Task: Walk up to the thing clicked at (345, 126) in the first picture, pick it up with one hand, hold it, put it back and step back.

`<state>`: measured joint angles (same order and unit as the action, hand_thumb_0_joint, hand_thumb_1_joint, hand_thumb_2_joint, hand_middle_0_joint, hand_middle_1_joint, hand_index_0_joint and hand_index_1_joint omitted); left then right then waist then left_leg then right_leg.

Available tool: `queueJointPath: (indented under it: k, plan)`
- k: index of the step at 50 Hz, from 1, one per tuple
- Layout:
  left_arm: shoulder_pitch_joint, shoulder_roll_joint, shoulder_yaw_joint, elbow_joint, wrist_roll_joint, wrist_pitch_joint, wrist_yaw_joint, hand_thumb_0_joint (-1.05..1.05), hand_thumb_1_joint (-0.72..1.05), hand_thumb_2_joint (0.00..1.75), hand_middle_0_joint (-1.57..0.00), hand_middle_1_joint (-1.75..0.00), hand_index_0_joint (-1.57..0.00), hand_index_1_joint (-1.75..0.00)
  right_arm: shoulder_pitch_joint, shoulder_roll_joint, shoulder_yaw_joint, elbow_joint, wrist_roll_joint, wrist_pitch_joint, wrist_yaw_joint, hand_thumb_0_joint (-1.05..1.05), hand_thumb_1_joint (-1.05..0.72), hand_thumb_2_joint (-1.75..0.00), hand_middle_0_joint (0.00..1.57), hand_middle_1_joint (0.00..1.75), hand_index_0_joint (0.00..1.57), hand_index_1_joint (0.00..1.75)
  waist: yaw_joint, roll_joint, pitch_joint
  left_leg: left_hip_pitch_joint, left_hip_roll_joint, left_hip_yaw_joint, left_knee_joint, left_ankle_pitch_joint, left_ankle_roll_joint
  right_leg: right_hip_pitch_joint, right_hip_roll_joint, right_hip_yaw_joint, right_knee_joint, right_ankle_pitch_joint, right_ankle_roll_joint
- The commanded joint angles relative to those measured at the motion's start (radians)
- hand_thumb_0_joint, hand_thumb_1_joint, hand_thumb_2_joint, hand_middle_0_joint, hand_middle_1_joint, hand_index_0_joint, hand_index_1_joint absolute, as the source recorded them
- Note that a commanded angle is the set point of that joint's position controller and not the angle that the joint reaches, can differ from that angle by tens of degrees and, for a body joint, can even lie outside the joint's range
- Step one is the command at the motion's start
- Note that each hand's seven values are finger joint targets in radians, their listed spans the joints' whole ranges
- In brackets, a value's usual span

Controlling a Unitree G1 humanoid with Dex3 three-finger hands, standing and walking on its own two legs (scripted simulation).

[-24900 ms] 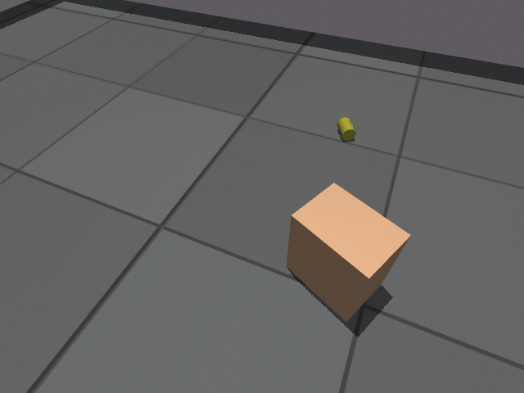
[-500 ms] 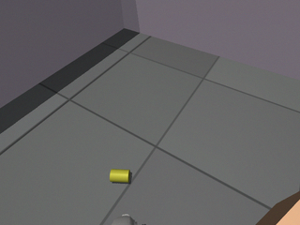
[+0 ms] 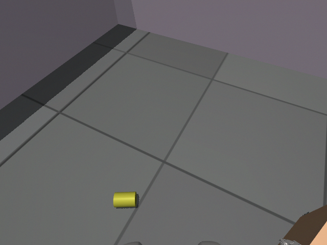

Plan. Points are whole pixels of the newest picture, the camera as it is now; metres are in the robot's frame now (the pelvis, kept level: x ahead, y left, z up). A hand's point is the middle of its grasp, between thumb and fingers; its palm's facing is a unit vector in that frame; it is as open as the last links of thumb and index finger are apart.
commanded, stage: walk up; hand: left
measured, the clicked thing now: (125, 199) +0.45 +0.24 -0.71
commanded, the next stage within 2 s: stand in 1.50 s
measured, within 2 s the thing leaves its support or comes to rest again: neither
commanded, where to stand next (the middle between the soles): +0.07 -0.02 m, yaw +1 degrees
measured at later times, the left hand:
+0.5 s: hand out of the picture +0.13 +0.24 -0.13, palm faces -0.02 -0.95 -0.30, open 7.4 cm
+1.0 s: hand out of the picture +0.10 +0.25 -0.13, palm faces +0.01 -0.94 -0.34, open 7.4 cm
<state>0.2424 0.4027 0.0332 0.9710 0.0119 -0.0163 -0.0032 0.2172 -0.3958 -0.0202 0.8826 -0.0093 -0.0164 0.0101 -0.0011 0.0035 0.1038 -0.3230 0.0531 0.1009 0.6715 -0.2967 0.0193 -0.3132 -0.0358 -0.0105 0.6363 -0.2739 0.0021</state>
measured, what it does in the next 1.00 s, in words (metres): stands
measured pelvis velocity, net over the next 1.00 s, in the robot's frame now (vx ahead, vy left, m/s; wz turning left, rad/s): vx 0.04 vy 0.00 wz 0.02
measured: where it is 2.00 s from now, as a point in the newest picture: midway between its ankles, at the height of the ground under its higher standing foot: outside the picture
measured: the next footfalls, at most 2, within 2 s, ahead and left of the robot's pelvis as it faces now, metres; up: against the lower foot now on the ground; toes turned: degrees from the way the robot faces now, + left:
none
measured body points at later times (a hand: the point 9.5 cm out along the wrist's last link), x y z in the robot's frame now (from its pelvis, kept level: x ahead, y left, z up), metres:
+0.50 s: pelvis +0.02 -0.01 +0.02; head +0.03 +0.01 +0.47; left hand +0.13 +0.29 -0.11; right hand +0.09 -0.32 -0.10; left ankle +0.04 +0.11 -0.72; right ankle +0.04 -0.14 -0.72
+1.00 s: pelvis +0.04 +0.00 +0.03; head +0.05 -0.01 +0.48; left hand +0.10 +0.30 -0.11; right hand +0.14 -0.30 -0.10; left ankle +0.04 +0.11 -0.72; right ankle +0.04 -0.14 -0.72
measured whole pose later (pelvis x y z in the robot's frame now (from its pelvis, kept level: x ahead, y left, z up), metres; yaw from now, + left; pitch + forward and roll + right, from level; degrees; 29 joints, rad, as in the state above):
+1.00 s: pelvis +0.04 +0.00 +0.03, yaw +1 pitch -2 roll +0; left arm 0.09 0.34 0.00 1.19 0.01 -0.01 -0.01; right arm 0.06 -0.34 0.00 1.17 -0.01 -0.02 0.01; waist 0.01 0.00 0.04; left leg -0.11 0.02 0.06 0.31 -0.17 0.00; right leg -0.10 -0.04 -0.04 0.31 -0.17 0.02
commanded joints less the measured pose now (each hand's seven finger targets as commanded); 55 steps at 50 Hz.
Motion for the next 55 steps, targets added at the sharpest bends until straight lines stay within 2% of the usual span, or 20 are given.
queueJointPath:
  k: [1,2,3,4,5,6,7,8,10,11,14,16,19,24,27,37,48,55]
  plan:
    - [-0.047,0.262,0.053,-0.055,0.007,-0.043,0.018,0.0,0.9,0.9,-0.2,-0.3,-0.2,-0.3,-0.004,-0.116,-0.024,-0.045,0.023,-0.009,-0.012,0.0,-0.9,-0.9,0.2,0.3,0.2,0.3,-0.013,-0.18,-0.081,-0.085,-0.018,-0.083,0.016,-0.13,-0.006,0.072,-0.285,0.405,-0.328,0.099,-0.173]
    - [-0.114,0.285,0.051,-0.061,0.004,-0.037,0.015,0.0,0.9,0.9,-0.2,-0.3,-0.2,-0.3,0.006,-0.167,-0.041,-0.008,0.021,-0.006,-0.02,0.0,-0.9,-0.9,0.2,0.3,0.2,0.3,-0.015,-0.192,-0.073,0.04,-0.014,-0.091,0.038,-0.208,0.0,-0.048,-0.306,0.386,-0.291,0.098,-0.226]
    - [-0.133,0.246,0.04,-0.059,0.0,-0.032,0.011,0.0,0.9,0.9,-0.2,-0.3,-0.2,-0.3,0.022,-0.175,-0.041,0.02,0.018,-0.011,-0.018,0.0,-0.9,-0.9,0.2,0.3,0.2,0.3,-0.033,-0.171,-0.071,0.112,-0.005,-0.099,-0.038,-0.154,0.007,-0.093,-0.25,0.304,-0.269,0.08,-0.189]
    - [-0.128,0.217,0.029,-0.054,-0.002,-0.027,0.01,0.0,0.9,0.9,-0.2,-0.3,-0.2,-0.3,-0.002,-0.184,-0.04,0.036,0.022,-0.017,-0.014,0.0,-0.9,-0.9,0.2,0.3,0.2,0.3,-0.034,-0.152,-0.069,0.151,0.011,-0.11,-0.134,-0.05,0.013,-0.101,-0.192,0.218,-0.262,0.069,-0.127]
    - [-0.141,0.198,0.024,-0.047,-0.005,-0.028,0.01,0.0,0.9,0.9,-0.2,-0.3,-0.2,-0.3,-0.025,-0.194,-0.044,0.049,0.025,-0.021,-0.01,0.0,-0.9,-0.9,0.2,0.3,0.2,0.3,-0.028,-0.15,-0.079,0.152,0.03,-0.118,-0.15,0.045,0.017,-0.063,-0.147,0.158,-0.248,0.064,-0.079]
    - [-0.14,0.192,0.021,-0.037,-0.006,-0.029,0.01,0.0,0.9,0.9,-0.2,-0.3,-0.2,-0.3,-0.039,-0.188,-0.041,0.058,0.023,-0.021,-0.008,0.0,-0.9,-0.9,0.2,0.3,0.2,0.3,-0.021,-0.157,-0.108,0.167,0.043,-0.133,-0.176,0.096,0.023,-0.031,-0.128,0.144,-0.239,0.084,-0.062]
    - [-0.146,0.187,0.019,-0.028,-0.006,-0.029,0.008,0.0,0.9,0.9,-0.2,-0.3,-0.2,-0.3,-0.039,-0.186,-0.037,0.068,0.019,-0.023,-0.008,0.0,-0.9,-0.9,0.2,0.3,0.2,0.3,-0.02,-0.158,-0.143,0.18,0.054,-0.141,-0.201,0.108,0.025,0.005,-0.12,0.14,-0.237,0.091,-0.057]
    - [-0.15,0.191,0.02,-0.02,-0.008,-0.027,0.006,0.0,0.9,0.9,-0.2,-0.3,-0.2,-0.3,-0.046,-0.19,-0.033,0.075,0.012,-0.025,-0.009,0.0,-0.9,-0.9,0.2,0.3,0.2,0.3,-0.012,-0.153,-0.152,0.175,0.058,-0.155,-0.218,0.097,0.027,0.015,-0.119,0.146,-0.24,0.053,-0.053]
    - [-0.162,0.18,0.017,-0.008,-0.012,-0.019,0.003,0.0,0.9,0.9,-0.2,-0.3,-0.2,-0.3,-0.077,-0.191,-0.025,0.102,0.009,-0.025,-0.005,0.0,-0.9,-0.9,0.2,0.3,0.2,0.3,0.003,-0.119,-0.097,0.124,0.053,-0.161,-0.256,-0.023,0.022,0.005,-0.117,0.155,-0.303,-0.123,-0.046]
    - [-0.176,0.177,0.016,0.002,-0.008,-0.017,0.004,0.0,0.9,0.9,-0.2,-0.3,-0.2,-0.3,-0.092,-0.193,-0.027,0.114,0.008,-0.023,-0.003,0.0,-0.9,-0.9,0.2,0.3,0.2,0.3,0.0,-0.092,-0.075,0.106,0.057,-0.165,-0.285,-0.038,0.018,0.017,-0.108,0.148,-0.315,-0.162,-0.047]
    - [-0.185,0.17,0.014,0.029,-0.013,-0.017,0.003,0.0,0.9,0.9,-0.2,-0.3,-0.2,-0.3,-0.104,-0.186,-0.014,0.147,0.002,-0.03,-0.003,0.0,-0.9,-0.9,0.2,0.3,0.2,0.3,0.009,-0.036,-0.073,0.092,0.071,-0.182,-0.336,0.001,0.014,0.065,-0.093,0.127,-0.308,-0.077,-0.045]
    - [-0.182,0.165,0.011,0.049,-0.012,-0.02,0.003,0.0,0.9,0.9,-0.2,-0.3,-0.2,-0.3,-0.126,-0.184,-0.01,0.162,0.003,-0.036,-0.003,0.0,-0.9,-0.9,0.2,0.3,0.2,0.3,0.016,-0.011,-0.102,0.111,0.081,-0.18,-0.347,0.073,0.014,0.12,-0.094,0.111,-0.31,0.035,-0.043]
    - [-0.208,0.164,0.011,0.071,-0.015,-0.019,0.002,0.0,0.9,0.9,-0.2,-0.3,-0.2,-0.3,-0.127,-0.18,-0.009,0.188,0.003,-0.039,-0.008,0.0,-0.9,-0.9,0.2,0.3,0.2,0.3,0.01,0.007,-0.122,0.122,0.085,-0.172,-0.364,0.15,0.007,0.171,-0.094,0.1,-0.307,0.13,-0.039]
    - [-0.215,0.155,0.007,0.103,-0.016,-0.012,0.0,0.0,0.9,0.9,-0.2,-0.3,-0.2,-0.3,-0.153,-0.185,-0.011,0.209,0.002,-0.042,-0.014,0.0,-0.9,-0.9,0.2,0.3,0.2,0.3,0.013,0.047,-0.156,0.147,0.098,-0.169,-0.39,0.197,0.008,0.222,-0.094,0.077,-0.313,0.189,-0.029]
    - [-0.23,0.152,0.005,0.119,-0.014,-0.009,-0.001,0.0,0.9,0.9,-0.2,-0.3,-0.2,-0.3,-0.158,-0.183,-0.013,0.219,0.002,-0.04,-0.016,0.0,-0.9,-0.9,0.2,0.3,0.2,0.3,0.007,0.04,-0.154,0.164,0.098,-0.165,-0.395,0.217,0.005,0.22,-0.096,0.073,-0.323,0.208,-0.023]
    - [-0.236,0.148,0.002,0.158,-0.007,-0.01,0.001,0.0,0.9,0.9,-0.2,-0.3,-0.2,-0.3,-0.183,-0.185,-0.02,0.232,0.004,-0.028,-0.016,0.0,-0.9,-0.9,0.2,0.3,0.2,0.3,-0.007,0.004,-0.133,0.205,0.092,-0.162,-0.404,0.195,0.005,0.192,-0.096,0.068,-0.37,0.172,-0.015]
    - [-0.216,0.146,0.006,0.161,-0.006,-0.012,0.006,0.0,0.9,0.9,-0.2,-0.3,-0.2,-0.3,-0.196,-0.173,-0.022,0.234,0.005,-0.024,-0.017,0.0,-0.9,-0.9,0.2,0.3,0.2,0.3,0.001,-0.02,-0.163,0.261,0.094,-0.147,-0.398,0.288,0.002,0.207,-0.106,0.062,-0.375,0.255,-0.007]
    - [-0.22,0.146,0.012,0.157,-0.002,-0.011,0.009,0.0,0.9,0.9,-0.2,-0.3,-0.2,-0.3,-0.196,-0.161,-0.022,0.231,0.005,-0.02,-0.017,0.0,-0.9,-0.9,0.2,0.3,0.2,0.3,-0.002,-0.021,-0.14,0.238,0.089,-0.15,-0.405,0.27,-0.002,0.21,-0.102,0.06,-0.383,0.23,-0.007]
